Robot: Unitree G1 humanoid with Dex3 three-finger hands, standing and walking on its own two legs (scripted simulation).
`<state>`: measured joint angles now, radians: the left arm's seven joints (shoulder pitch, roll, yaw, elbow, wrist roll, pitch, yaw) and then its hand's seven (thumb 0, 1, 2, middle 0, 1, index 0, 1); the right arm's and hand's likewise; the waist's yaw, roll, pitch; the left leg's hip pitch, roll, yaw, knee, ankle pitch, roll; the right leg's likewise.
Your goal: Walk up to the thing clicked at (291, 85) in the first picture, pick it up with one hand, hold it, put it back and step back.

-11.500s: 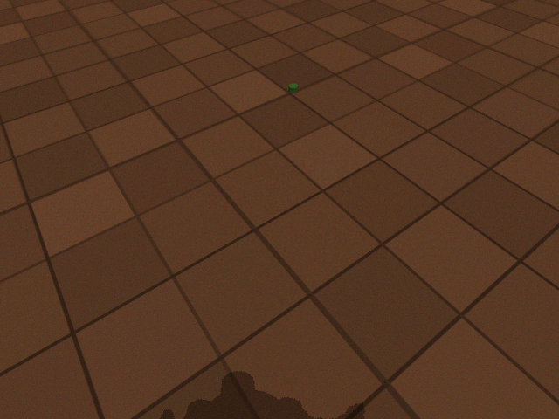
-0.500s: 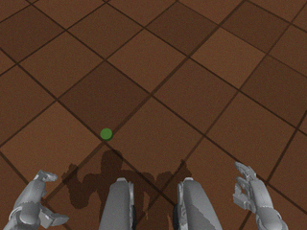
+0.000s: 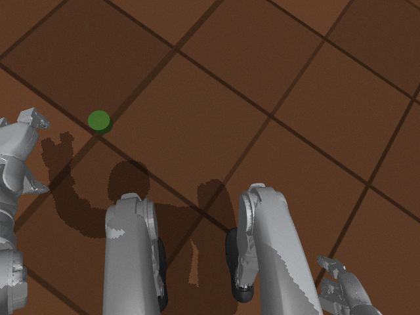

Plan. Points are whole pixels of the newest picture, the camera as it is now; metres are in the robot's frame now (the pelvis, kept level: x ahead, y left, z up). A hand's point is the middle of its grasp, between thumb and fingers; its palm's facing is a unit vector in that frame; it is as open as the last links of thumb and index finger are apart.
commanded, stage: rise first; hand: left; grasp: from above
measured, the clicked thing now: (100, 122) +0.58 +0.29 -0.39
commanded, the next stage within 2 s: none
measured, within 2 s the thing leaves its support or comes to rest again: neither
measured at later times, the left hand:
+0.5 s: hand (52, 140) +0.47 +0.34 -0.22, palm faces -0.46 -0.03 -0.89, open 14.1 cm
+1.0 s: hand (62, 132) +0.50 +0.33 -0.25, palm faces -0.46 -0.05 -0.89, open 14.0 cm
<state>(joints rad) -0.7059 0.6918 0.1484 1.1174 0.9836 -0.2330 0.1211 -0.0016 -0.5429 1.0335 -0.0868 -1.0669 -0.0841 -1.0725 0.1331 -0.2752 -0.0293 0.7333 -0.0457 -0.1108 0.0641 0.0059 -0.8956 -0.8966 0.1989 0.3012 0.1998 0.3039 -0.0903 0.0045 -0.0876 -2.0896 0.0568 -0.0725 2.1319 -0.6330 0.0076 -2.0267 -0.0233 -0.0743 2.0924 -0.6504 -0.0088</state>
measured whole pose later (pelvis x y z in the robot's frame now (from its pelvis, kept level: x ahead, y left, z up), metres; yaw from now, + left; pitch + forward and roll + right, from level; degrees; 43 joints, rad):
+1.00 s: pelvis +0.01 +0.01 -0.08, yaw -5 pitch +34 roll -10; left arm -1.00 0.93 0.18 1.42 1.29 -0.30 0.31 0.00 -0.52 0.98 -0.08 -1.06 -0.10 -1.04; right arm 0.13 -0.29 0.08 0.71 -0.17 0.00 0.14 0.00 -0.92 -0.91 0.20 0.30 0.20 0.30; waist -0.23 -0.04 0.02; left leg -2.34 0.06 -0.14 2.42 -0.70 0.03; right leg -2.23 0.00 -0.12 2.32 -0.69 0.02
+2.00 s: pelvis +0.01 +0.01 -0.09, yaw -7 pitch +33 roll -12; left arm -1.10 1.03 0.14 1.50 1.31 -0.28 0.30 0.00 -0.50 0.97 -0.13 -1.04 -0.14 -1.03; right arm 0.15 -0.29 0.17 0.66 -0.16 0.01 0.15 0.00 -0.92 -0.90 0.20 0.30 0.20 0.30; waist -0.30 -0.06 0.06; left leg -2.37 0.06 -0.17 2.46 -0.69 0.04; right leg -2.25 0.00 -0.14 2.34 -0.68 0.03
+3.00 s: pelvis +0.01 +0.01 -0.09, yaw -8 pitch +32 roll -12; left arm -1.19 1.04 0.05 1.52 1.31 -0.26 0.31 0.00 -0.52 0.98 -0.10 -1.04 -0.11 -1.03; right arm 0.15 -0.29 0.22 0.63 -0.18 -0.02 0.15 0.00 -0.91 -0.89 0.20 0.30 0.20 0.30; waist -0.35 -0.08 0.08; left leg -2.38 0.05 -0.18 2.47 -0.68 0.03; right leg -2.25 0.01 -0.15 2.33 -0.66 0.03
